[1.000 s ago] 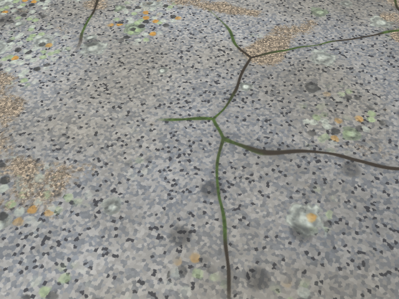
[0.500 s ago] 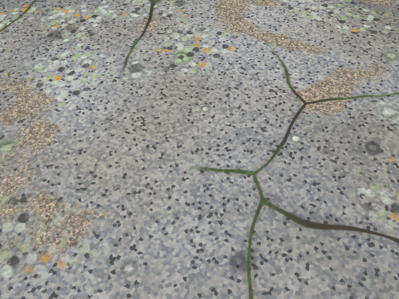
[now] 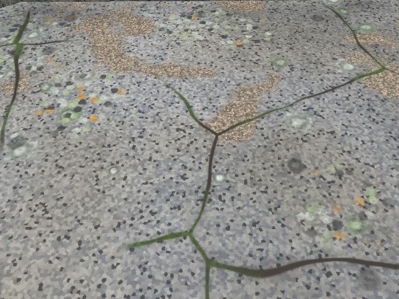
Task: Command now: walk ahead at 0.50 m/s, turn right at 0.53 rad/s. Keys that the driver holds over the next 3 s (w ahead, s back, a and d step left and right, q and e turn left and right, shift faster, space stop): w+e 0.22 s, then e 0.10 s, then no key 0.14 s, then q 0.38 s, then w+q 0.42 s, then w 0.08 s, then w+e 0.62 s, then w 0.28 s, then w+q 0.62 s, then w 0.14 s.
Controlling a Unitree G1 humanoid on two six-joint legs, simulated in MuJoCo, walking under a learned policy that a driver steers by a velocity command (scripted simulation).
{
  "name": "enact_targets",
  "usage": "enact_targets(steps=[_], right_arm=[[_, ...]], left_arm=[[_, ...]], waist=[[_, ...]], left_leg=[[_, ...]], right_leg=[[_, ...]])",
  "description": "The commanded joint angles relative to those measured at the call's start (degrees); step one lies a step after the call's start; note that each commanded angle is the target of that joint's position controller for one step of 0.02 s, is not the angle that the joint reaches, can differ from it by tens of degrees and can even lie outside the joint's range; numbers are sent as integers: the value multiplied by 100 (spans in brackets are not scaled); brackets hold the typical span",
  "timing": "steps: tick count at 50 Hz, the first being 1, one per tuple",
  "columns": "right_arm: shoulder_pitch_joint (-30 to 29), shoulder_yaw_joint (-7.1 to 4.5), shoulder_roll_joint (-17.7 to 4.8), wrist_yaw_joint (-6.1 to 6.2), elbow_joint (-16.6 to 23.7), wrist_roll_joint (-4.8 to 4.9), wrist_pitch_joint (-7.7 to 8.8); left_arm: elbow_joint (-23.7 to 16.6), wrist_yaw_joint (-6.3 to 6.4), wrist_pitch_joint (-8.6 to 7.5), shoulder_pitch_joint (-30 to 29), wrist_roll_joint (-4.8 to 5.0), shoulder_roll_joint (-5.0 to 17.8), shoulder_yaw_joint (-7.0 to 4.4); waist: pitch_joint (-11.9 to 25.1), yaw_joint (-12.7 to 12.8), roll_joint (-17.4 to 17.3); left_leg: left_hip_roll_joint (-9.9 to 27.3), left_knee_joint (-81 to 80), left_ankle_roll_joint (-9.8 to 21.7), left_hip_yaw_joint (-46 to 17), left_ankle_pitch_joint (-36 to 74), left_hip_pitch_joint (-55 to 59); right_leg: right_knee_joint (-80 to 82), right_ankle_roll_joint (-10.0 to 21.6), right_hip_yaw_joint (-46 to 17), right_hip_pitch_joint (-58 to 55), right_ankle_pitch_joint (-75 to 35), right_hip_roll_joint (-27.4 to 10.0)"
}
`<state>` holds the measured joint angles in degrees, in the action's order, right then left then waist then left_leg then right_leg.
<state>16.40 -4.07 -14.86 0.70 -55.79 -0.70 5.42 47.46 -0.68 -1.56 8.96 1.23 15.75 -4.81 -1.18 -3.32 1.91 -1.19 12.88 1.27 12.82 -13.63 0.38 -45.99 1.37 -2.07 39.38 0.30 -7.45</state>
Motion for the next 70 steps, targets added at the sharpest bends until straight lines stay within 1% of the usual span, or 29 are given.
enact_targets(steps=[1,5,8,9,10,11,12,13,14,17,20,26,30,32,33,34,37,42,46,48,49,50,51,52,54,56,65,68,70], right_arm=[[-164,-208,-1003,64,336,71,1],[-107,-289,-1206,68,326,181,-177],[-349,-300,-1290,86,436,244,-291],[-224,-176,-948,74,564,56,-239],[59,27,-278,8,912,-9,-38],[-524,-48,-776,-90,981,216,211],[-911,-77,-881,-124,1119,378,319],[-876,-76,-829,-79,1043,283,345],[-802,-141,-928,-23,942,119,289],[-542,-164,-796,-4,933,22,11],[-810,-78,-565,26,1031,-17,-103],[-1332,17,-531,-156,1077,46,-48],[-1120,-60,-792,-236,1024,1,23],[-949,-200,-1355,-210,1051,-73,25],[-726,-227,-1467,-191,1071,-92,-47],[-355,-140,-1060,-173,1000,-23,-147],[-841,-125,-1067,-140,1206,111,-300],[-1095,-226,-1100,65,1364,73,-570],[-1169,-275,-1167,159,1469,222,-649],[-1269,-236,-994,180,1571,231,-677],[-1231,-140,-591,153,1638,221,-663],[-1361,-131,-467,102,1881,259,-555],[-1242,-229,-877,64,1857,215,-461],[-1002,-293,-1014,13,1714,209,-441],[-768,-280,-865,-24,1514,123,-437],[-925,-226,-647,-90,1564,164,-409],[-1951,2,-267,-341,2209,212,-345],[-2049,33,-309,-403,2310,230,-312],[-1594,-60,-519,-409,2240,211,-258]], left_arm=[[-552,-131,-59,-612,-13,96,52],[-848,-251,-24,-736,-3,287,-9],[-497,-189,15,1007,37,918,-377],[-325,-49,77,1767,50,1503,-573],[-509,-54,2,1334,55,1899,-578],[-597,-115,-90,1476,-8,1383,-403],[-606,-122,-175,1228,-71,1107,-317],[-675,-127,-228,796,-68,946,-266],[-767,-99,-233,403,-69,746,-208],[-889,4,-210,207,-132,827,-195],[-820,128,-162,352,-99,925,-214],[-556,219,-59,534,-167,620,-56],[-366,197,-80,320,-187,642,-19],[-365,247,-89,739,-249,710,-53],[-380,281,-98,1048,-259,615,-17],[-479,289,-41,651,-262,597,16],[-572,289,241,298,-71,684,-52],[-528,363,231,256,-103,389,-7],[-480,253,109,511,-85,489,-42],[-302,227,35,1036,-125,590,-94],[-247,274,6,1434,-167,940,-186],[-345,228,-33,1130,-344,1432,-285],[-568,247,-144,582,-431,1214,-223],[-638,303,-214,277,-287,898,-150],[-603,342,-283,347,-120,753,-107],[-497,339,-347,706,-174,679,-74],[-204,223,-319,1429,-114,973,-177],[-23,135,-268,1573,23,1047,-202],[89,110,-214,1477,106,1169,-203]], waist=[[-445,-38,-329],[-326,125,-517],[702,1152,-523],[1194,1314,385],[1713,608,1510],[1949,1017,668],[1197,956,449],[684,633,-115],[524,424,-199],[506,119,-163],[539,183,27],[669,548,320],[471,320,294],[788,487,-361],[1311,520,-1042],[1538,141,-1591],[844,266,-669],[744,340,-1161],[942,532,-1316],[746,841,-1113],[774,902,-84],[345,709,1408],[37,482,1056],[-71,298,826],[-54,333,551],[-116,507,450],[-501,986,485],[-622,908,529],[-373,450,653]], left_leg=[[1720,-580,775,-349,1710,-147],[1891,218,586,-62,3557,563],[1554,2833,246,229,5016,1],[1225,4728,-49,253,2607,-1552],[-130,6603,-354,-675,-1907,-3894],[85,6913,-178,-1798,-1878,-4498],[304,6731,-38,-1733,-1463,-4767],[565,6192,-30,-1737,-1046,-4452],[752,5708,-84,-1714,-860,-3999],[725,5100,-341,-1586,-596,-3256],[540,3991,-492,-1428,248,-3197],[399,2202,-349,-1434,1952,-2588],[294,1554,68,-1361,1445,-2312],[712,1519,515,-1973,4319,-1254],[1484,1551,1362,-2985,5154,-269],[2044,1054,1986,-4070,4898,207],[1743,517,1494,-4020,1414,-792],[926,212,999,-3351,106,-1697],[800,20,838,-3585,-1690,-2205],[401,349,414,-3320,-2210,-3110],[-48,1910,81,-2697,-2286,-3928],[-542,3368,58,-2013,-1630,-4901],[-97,4061,104,-2398,-1176,-4937],[-46,4328,86,-2338,-691,-5038],[119,4742,-104,-2123,-130,-5014],[216,5020,-213,-1937,291,-4981],[475,3038,-285,-1278,814,-4300],[348,2400,40,-1021,268,-3641],[67,1931,321,-794,50,-2630]], right_leg=[[569,68,252,10,-195,13],[897,367,650,-317,695,349],[1365,858,956,-2882,787,1083],[1529,1223,-546,-4548,787,204],[2558,2359,-4038,-6006,1913,-1049],[3108,2242,-4398,-6097,2088,-1199],[3024,2001,-3503,-5527,1137,-1064],[2896,1767,-2637,-4595,-143,-773],[2832,1567,-1978,-3905,-1136,-547],[2889,1520,-1293,-2908,-2740,-311],[2846,1352,-750,-2721,-3188,-41],[2725,973,-547,-3102,-2130,-44],[2024,816,-612,-3424,-2086,-194],[882,337,-266,-3104,-1263,537],[-344,-47,44,-2217,317,1041],[-1481,-313,25,-1332,3396,1418],[-2236,-337,-417,-646,3413,949],[-67,-430,-115,-1714,2465,1036],[1259,-270,93,-2711,1824,1140],[2175,3,118,-3723,1672,911],[2876,339,-1131,-4316,2771,-326],[3680,918,-3223,-3769,4092,-1453],[3767,1068,-3268,-3423,4160,-1536],[3737,857,-2669,-3523,3720,-1281],[3707,578,-1762,-3782,2789,-941],[3767,531,-1052,-3764,2056,-769],[3856,678,334,-3809,876,-864],[3709,716,404,-3797,463,-1008],[3095,683,391,-3786,-1289,-1058]])
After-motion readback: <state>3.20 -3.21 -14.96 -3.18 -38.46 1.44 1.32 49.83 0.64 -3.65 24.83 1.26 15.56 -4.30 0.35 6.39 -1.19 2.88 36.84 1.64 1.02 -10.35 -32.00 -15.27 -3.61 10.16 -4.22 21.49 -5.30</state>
